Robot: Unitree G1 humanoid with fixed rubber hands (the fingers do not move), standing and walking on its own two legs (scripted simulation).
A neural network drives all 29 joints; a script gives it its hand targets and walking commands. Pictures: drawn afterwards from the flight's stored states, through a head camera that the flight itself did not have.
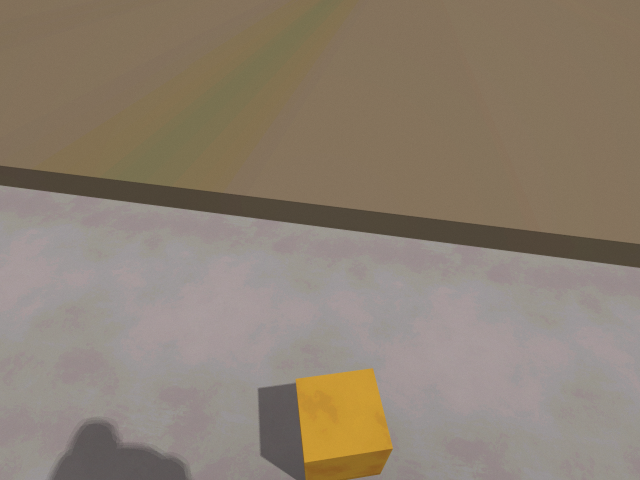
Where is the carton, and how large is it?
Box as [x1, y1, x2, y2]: [296, 368, 392, 479]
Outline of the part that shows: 372,368 296,379 298,411 306,479 348,479 380,473 392,449 392,446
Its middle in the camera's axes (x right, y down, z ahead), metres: +0.05 +0.51 +1.06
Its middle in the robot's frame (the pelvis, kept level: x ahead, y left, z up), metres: +0.41 -0.04 -0.65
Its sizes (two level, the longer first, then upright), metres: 0.210 0.200 0.250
